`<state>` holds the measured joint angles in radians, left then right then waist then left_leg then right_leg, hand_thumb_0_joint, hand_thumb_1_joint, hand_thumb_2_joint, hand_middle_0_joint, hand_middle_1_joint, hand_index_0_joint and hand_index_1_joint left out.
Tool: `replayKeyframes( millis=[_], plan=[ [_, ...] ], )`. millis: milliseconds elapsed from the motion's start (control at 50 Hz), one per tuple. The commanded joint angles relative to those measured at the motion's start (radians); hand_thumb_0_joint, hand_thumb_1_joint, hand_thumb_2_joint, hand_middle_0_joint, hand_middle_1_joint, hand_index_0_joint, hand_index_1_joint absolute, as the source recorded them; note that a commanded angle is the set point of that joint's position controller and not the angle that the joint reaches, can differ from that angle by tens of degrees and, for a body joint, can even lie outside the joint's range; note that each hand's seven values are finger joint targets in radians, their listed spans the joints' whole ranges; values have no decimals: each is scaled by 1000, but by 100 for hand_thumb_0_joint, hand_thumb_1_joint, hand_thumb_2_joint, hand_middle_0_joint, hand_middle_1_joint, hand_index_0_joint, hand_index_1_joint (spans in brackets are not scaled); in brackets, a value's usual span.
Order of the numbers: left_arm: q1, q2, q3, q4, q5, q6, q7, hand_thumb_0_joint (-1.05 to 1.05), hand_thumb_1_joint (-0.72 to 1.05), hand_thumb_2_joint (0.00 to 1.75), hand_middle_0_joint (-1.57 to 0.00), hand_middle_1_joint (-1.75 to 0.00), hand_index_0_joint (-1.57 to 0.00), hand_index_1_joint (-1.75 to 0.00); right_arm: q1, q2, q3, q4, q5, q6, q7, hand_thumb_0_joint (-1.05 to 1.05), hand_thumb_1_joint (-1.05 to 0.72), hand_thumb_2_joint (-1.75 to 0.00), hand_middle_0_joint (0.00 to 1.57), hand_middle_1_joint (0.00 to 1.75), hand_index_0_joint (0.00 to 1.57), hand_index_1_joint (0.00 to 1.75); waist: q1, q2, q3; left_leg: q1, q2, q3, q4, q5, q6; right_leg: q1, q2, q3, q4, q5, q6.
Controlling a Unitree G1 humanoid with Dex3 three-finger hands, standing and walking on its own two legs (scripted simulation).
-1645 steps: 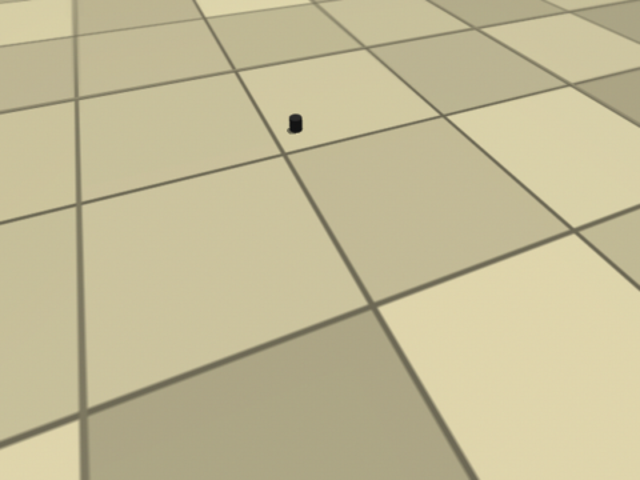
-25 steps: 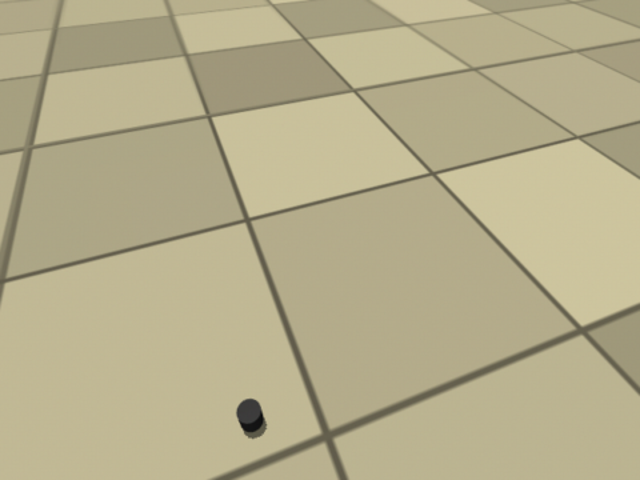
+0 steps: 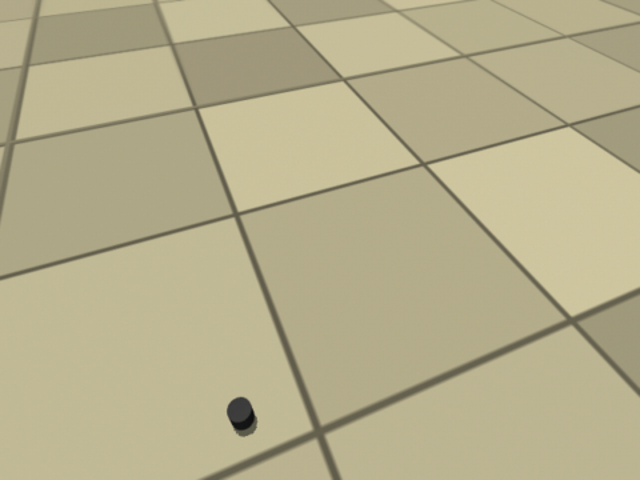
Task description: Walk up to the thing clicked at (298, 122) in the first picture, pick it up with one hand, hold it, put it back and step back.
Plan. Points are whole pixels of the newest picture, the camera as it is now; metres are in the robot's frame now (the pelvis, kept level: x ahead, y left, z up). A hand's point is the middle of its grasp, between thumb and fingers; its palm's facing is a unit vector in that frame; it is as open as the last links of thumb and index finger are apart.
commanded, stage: stand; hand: left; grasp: from above
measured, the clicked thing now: (241, 413) +0.44 +0.25 -0.74
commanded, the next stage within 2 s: step back in 1.16 s
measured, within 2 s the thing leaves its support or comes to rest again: neither
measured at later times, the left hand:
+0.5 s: hand out of the picture +0.09 +0.24 -0.15, palm faces +0.01 -0.94 -0.33, open 7.4 cm
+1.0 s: hand out of the picture +0.07 +0.24 -0.16, palm faces -0.01 -0.94 -0.33, open 7.4 cm
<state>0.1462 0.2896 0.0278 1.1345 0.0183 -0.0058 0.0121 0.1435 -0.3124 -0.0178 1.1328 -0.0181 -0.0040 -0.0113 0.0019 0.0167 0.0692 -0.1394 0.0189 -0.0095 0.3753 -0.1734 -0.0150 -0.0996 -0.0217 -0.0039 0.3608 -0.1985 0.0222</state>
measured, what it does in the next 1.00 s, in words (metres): stands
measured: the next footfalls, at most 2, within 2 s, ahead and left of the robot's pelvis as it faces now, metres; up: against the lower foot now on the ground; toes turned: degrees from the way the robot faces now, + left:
right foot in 1.90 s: -0.09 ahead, -0.09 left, +0.00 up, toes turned -3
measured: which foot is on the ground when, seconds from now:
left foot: down 0.00-1.00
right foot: down 0.00-1.00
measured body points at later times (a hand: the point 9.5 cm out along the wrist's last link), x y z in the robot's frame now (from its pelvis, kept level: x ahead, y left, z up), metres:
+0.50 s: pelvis +0.01 +0.00 +0.00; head +0.01 +0.00 +0.45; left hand +0.09 +0.29 -0.13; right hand +0.08 -0.30 -0.14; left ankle +0.02 +0.13 -0.75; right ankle +0.00 -0.13 -0.75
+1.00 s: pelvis +0.00 -0.01 +0.00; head +0.01 -0.01 +0.45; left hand +0.07 +0.29 -0.13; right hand +0.07 -0.30 -0.14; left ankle +0.02 +0.13 -0.75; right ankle +0.00 -0.13 -0.75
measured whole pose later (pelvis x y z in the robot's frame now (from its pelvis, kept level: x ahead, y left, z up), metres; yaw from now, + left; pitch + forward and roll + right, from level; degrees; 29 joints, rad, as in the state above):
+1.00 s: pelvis +0.00 -0.01 +0.00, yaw -1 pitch -3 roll +0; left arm 0.13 0.33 0.02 1.14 0.01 -0.01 0.00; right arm 0.12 -0.33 -0.01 1.15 -0.01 -0.01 0.00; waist 0.00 0.01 0.06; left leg -0.12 0.03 0.00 0.33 -0.16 -0.02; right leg -0.10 -0.02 0.01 0.34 -0.19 0.01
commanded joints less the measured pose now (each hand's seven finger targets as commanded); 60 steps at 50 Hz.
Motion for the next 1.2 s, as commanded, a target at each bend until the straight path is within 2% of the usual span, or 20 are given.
replayKeyframes(
  millis=[0, 20, 60, 140, 200, 240, 360, 420, 480, 540, 640, 660, 780, 860, 940, 1000, 1060, 1120, 1140, 1180],
  plan=[
    [-33, 206, 36, -54, -2, -19, 19, 0, 90, 90, -20, -30, -20, -30, -27, -189, -35, -47, 1, -20, -12, 0, -90, -90, 20, 30, 20, 30, -1, -8, -73, 39, 95, -77, -64, 142, 35, 2, -100, 80, -65, 137, -32],
    [-30, 198, 33, -50, -1, -18, 18, 0, 90, 90, -20, -30, -20, -30, -35, -186, -33, -47, 1, -21, -13, 0, -90, -90, 20, 30, 20, 30, 2, -10, -71, 39, 95, -75, -61, 150, 35, -1, -98, 75, -65, 146, -29],
    [-33, 205, 34, -46, -1, -15, 16, 0, 90, 90, -20, -30, -20, -30, -31, -190, -32, -42, 1, -19, -14, 0, -90, -90, 20, 30, 20, 30, 0, -13, -42, 17, 90, -76, -84, 67, 31, -17, -94, 78, -83, 76, -28],
    [-47, 211, 35, -48, 0, -17, 15, 0, 90, 90, -20, -30, -20, -30, -47, -196, -34, -45, 0, -21, -11, 0, -90, -90, 20, 30, 20, 30, 1, -27, -48, 36, 97, -76, -81, 114, 30, -18, -96, 78, -84, 98, -28],
    [-55, 208, 35, -56, -1, -20, 15, 0, 90, 90, -20, -30, -20, -30, -56, -203, -37, -46, -1, -26, -13, 0, -90, -90, 20, 30, 20, 30, 3, -10, -96, 65, 105, -69, -62, 209, 30, 15, -101, 72, -63, 194, -30],
    [-56, 215, 36, -54, -3, -20, 15, 0, 90, 90, -20, -30, -20, -30, -55, -202, -37, -45, 1, -26, -13, 0, -90, -90, 20, 30, 20, 30, 1, -22, -100, 74, 105, -67, -63, 222, 31, 18, -102, 71, -62, 216, -30],
    [-68, 218, 33, -56, -1, -21, 13, 0, 90, 90, -20, -30, -20, -30, -71, -208, -36, -43, 2, -23, -11, 0, -90, -90, 20, 30, 20, 30, 1, -19, -87, 69, 107, -68, -73, 176, 28, 2, -100, 73, -82, 167, -26],
    [-79, 226, 32, -57, -1, -19, 11, 0, 90, 90, -20, -30, -20, -30, -67, -206, -34, -39, 2, -22, -9, 0, -90, -90, 20, 30, 20, 30, -5, -19, -58, 44, 103, -67, -94, 105, 23, -16, -98, 77, -95, 93, -30],
    [-82, 230, 33, -62, -2, -20, 9, 0, 90, 90, -20, -30, -20, -30, -73, -213, -35, -41, 2, -24, -7, 0, -90, -90, 20, 30, 20, 30, -4, -5, -84, 50, 107, -67, -90, 127, 29, 6, -103, 80, -85, 126, -33],
    [-70, 230, 30, -53, -1, -19, 7, 0, 90, 90, -20, -30, -20, -30, -77, -211, -35, -38, 2, -24, -6, 0, -90, -90, 20, 30, 20, 30, 0, -9, -56, 39, 107, -76, -107, 64, 28, -17, -98, 77, -95, 60, -33],
    [-81, 244, 31, -62, -2, -22, 7, 0, 90, 90, -20, -30, -20, -30, -74, -215, -36, -41, 2, -24, -3, 0, -90, -90, 20, 30, 20, 30, -7, -17, -76, 45, 106, -71, -101, 94, 29, -10, -102, 83, -91, 87, -35],
    [-75, 238, 29, -56, -4, -21, 6, 0, 90, 90, -20, -30, -20, -30, -75, -215, -33, -36, 2, -22, -3, 0, -90, -90, 20, 30, 20, 30, -4, -12, -53, 28, 103, -72, -108, 54, 29, -21, -98, 81, -97, 57, -34],
    [-65, 244, 27, -54, -2, -20, 3, 0, 90, 90, -20, -30, -20, -30, -71, -213, -36, -36, 2, -21, 1, 0, -90, -90, 20, 30, 20, 30, -7, -36, -30, 28, 100, -75, -113, 7, 28, -59, -93, 84, -106, -18, -37],
    [-66, 246, 27, -62, -4, -22, 2, 0, 90, 90, -20, -30, -20, -30, -66, -223, -37, -38, 1, -23, 1, 0, -90, -90, 20, 30, 20, 30, -7, 3, -71, 33, 104, -73, -109, 33, 29, -25, -99, 90, -95, 38, -40],
    [-65, 252, 27, -64, -4, -25, 2, 0, 90, 90, -20, -30, -20, -30, -70, -218, -32, -43, 4, -28, 0, 0, -90, -90, 20, 30, 20, 30, -5, -6, -101, 65, 110, -70, -94, 136, 30, -10, -104, 86, -77, 129, -40],
    [-63, 247, 23, -61, -5, -26, 4, 0, 90, 90, -20, -30, -20, -30, -69, -223, -33, -38, 4, -25, -1, 0, -90, -90, 20, 30, 20, 30, -5, -26, -95, 76, 111, -68, -83, 149, 32, -13, -104, 84, -79, 150, -36],
    [-62, 248, 22, -61, -6, -24, 4, 0, 90, 90, -20, -30, -20, -30, -70, -222, -33, -40, 5, -22, -1, 0, -90, -90, 20, 30, 20, 30, -7, -32, -78, 71, 109, -67, -88, 132, 28, -24, -102, 86, -89, 129, -37],
    [-64, 255, 23, -61, -5, -22, 4, 0, 90, 90, -20, -30, -20, -30, -56, -219, -32, -38, 3, -18, 1, 0, -90, -90, 20, 30, 20, 30, -10, -34, -41, 28, 103, -70, -107, 52, 25, -38, -97, 86, -103, 32, -38],
    [-60, 330, 68, -78, -25, -11, 8, 0, 90, 90, -20, -30, -20, -30, -101, -281, -48, -56, 6, -1, 5, 0, -90, -90, 20, 30, 20, 30, 0, -33, 72, -45, 85, -79, 6, 180, 46, -140, -90, 115, -33, 212, -48],
    [-37, 323, 73, -98, -28, -7, 13, 0, 90, 90, -20, -30, -20, -30, -81, -252, -47, -77, 16, 7, 6, 0, -90, -90, 20, 30, 20, 30, -5, -45, 14, -38, 66, -51, 78, 190, 49, -118, -106, 114, -18, 277, -76]
  ],
)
